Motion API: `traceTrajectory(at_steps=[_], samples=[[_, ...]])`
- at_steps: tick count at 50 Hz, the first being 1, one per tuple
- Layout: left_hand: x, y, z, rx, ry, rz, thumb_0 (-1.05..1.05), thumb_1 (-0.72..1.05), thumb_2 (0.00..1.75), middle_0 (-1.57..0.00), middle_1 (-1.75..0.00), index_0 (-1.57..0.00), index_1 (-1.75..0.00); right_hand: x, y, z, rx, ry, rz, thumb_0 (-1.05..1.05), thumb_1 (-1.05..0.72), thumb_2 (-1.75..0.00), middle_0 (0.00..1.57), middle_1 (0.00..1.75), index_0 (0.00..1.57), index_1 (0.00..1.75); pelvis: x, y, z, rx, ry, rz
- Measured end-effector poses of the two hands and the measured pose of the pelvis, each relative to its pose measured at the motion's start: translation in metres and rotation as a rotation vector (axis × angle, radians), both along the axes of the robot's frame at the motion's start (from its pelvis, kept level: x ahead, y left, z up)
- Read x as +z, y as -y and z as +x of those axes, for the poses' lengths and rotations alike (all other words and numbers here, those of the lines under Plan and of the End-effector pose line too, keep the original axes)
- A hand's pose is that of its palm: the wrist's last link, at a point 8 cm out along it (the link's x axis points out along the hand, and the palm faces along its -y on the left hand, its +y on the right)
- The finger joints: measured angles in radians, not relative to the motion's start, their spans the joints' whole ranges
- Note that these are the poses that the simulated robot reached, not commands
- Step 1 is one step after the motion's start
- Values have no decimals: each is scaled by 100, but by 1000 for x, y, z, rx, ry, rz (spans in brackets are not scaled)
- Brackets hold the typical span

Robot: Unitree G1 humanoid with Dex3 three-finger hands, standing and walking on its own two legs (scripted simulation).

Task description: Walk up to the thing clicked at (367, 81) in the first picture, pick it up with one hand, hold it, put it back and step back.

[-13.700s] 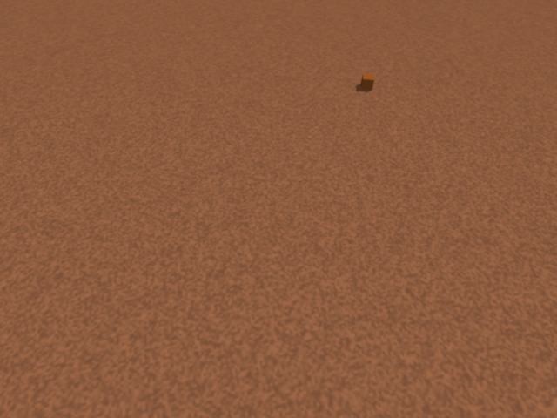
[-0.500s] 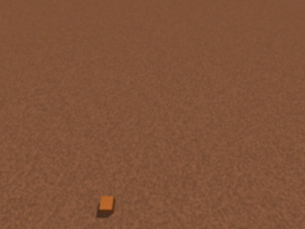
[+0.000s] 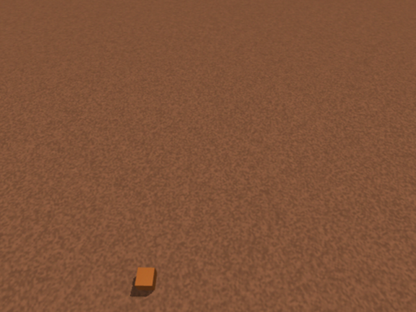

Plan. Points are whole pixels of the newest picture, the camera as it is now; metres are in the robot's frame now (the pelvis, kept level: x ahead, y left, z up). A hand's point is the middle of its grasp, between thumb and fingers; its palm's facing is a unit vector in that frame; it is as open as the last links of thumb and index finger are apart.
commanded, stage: stand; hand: left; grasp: from above
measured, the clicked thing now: (146, 278) +0.39 +0.27 -0.75
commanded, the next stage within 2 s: rise first in 0.64 s
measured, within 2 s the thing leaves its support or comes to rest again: neither
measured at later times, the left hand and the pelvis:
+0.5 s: hand out of the picture +0.07 +0.25 -0.16, palm faces -0.02 -0.94 -0.35, open 7.4 cm; pelvis +0.00 +0.00 +0.00, yaw +0 degrees
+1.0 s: hand out of the picture +0.15 +0.25 -0.18, palm faces -0.02 -0.94 -0.34, open 9.0 cm; pelvis -0.02 -0.01 -0.03, yaw +0 degrees
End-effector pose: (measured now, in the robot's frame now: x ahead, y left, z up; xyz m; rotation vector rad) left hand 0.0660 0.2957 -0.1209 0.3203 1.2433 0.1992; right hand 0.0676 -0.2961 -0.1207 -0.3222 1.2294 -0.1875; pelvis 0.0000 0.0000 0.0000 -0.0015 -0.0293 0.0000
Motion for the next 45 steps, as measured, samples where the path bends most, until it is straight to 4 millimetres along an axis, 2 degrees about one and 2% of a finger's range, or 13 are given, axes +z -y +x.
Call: traceTrajectory(at_steps=[38, 40, 45], samples=[[1, 2, -4, 1, -3, 3, 0, 91, 90, -20, -30, -20, -30, -2, 2, -5, 1, -7, 2, 0, -90, -89, 20, 30, 20, 30, 0, 3, -2, 0, 2, 2], [2, 4, 4, 24, 46, 2, 0, 89, 90, -20, -31, -20, -32, -1, 0, -1, -11, 41, 4, 0, -90, -89, 20, 30, 20, 30, -2, 3, -4, 6, -22, 2], [-7, 8, 46, 22, 120, -21, 0, 73, 90, -21, -45, -20, -46, -7, -16, 5, -3, 115, 30, 0, -90, -89, 20, 30, 20, 30, -12, 5, -18, 8, -97, 1]])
